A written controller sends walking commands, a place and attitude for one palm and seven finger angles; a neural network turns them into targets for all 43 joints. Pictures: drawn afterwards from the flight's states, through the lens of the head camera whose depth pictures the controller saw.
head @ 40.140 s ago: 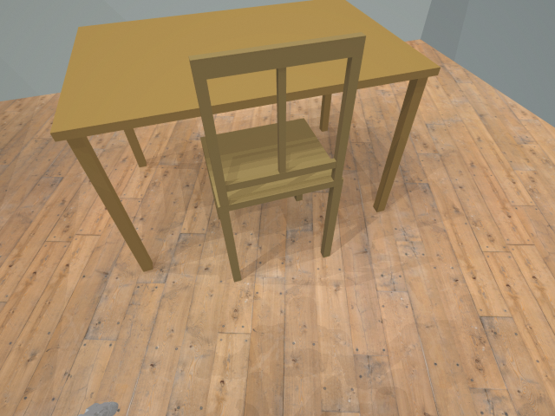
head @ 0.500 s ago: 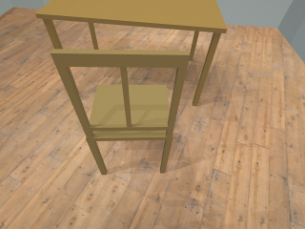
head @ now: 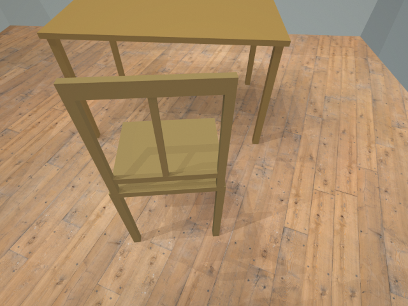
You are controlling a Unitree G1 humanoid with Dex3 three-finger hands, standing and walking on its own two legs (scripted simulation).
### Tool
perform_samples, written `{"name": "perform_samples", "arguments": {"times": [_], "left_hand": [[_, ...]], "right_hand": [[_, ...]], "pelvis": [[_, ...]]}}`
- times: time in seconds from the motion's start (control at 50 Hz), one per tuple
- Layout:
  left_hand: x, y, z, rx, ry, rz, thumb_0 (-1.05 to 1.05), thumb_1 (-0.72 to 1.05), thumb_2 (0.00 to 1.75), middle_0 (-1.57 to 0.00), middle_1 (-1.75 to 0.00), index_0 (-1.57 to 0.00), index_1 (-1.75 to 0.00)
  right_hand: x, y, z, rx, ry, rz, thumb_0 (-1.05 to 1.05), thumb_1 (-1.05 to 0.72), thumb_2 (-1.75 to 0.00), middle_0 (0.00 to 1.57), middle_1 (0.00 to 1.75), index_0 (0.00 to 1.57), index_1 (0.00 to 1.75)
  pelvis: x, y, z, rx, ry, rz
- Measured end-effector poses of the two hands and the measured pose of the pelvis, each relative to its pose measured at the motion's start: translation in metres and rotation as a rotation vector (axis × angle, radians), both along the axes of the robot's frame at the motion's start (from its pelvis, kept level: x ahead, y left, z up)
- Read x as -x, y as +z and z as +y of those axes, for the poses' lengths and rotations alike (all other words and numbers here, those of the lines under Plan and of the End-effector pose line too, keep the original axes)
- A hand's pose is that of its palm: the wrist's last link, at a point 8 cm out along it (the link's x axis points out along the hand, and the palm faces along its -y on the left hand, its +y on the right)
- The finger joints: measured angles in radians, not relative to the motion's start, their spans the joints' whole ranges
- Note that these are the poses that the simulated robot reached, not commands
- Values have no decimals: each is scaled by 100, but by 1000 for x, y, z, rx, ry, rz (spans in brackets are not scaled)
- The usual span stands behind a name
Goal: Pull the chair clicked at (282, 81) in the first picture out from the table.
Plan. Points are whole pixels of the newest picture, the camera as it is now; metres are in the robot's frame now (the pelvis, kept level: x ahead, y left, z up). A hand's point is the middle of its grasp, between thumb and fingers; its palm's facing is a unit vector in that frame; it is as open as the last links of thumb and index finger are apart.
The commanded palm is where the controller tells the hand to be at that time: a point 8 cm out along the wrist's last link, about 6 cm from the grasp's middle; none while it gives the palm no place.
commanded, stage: let the arm hang, fingers relaxed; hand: left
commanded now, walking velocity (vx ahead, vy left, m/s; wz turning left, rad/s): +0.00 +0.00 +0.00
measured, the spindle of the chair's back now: (160, 141) +0.56 +0.16 -0.06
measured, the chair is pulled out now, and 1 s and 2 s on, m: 0.53 0.53 0.53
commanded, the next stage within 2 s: look to check the result in 0.14 s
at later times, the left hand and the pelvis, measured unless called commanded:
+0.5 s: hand out of the picture +0.01 +0.16 -0.17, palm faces +0.01 -0.99 -0.17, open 7.3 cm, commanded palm none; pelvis +0.01 +0.00 +0.00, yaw +0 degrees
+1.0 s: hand out of the picture +0.02 +0.17 -0.17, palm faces +0.01 -0.98 -0.18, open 7.3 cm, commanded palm none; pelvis +0.02 +0.00 +0.00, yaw -1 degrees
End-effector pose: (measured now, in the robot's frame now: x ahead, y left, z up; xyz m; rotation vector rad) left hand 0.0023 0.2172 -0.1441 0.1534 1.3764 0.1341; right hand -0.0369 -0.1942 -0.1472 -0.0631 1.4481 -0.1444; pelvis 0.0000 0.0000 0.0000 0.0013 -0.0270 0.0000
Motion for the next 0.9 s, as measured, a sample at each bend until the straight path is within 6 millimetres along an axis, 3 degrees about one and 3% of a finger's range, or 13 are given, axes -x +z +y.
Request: {"name": "perform_samples", "arguments": {"times": [0.48, 0.9], "left_hand": [[1, -1, -5, 17, 12, 39, 1, 92, 90, -20, -30, -20, -30], [-15, 0, 1, 6, 2, 23, 1, 92, 90, -20, -30, -20, -30]], "right_hand": [[-16, 3, -7, 27, 5, 5, 1, -91, -90, 20, 30, 20, 30], [-27, 3, -3, 25, 0, -6, 1, -91, -90, 20, 30, 20, 30]], "pelvis": [[-9, 1, 0, 3, -5, 2], [-18, 2, 2, 3, -10, -1]]}}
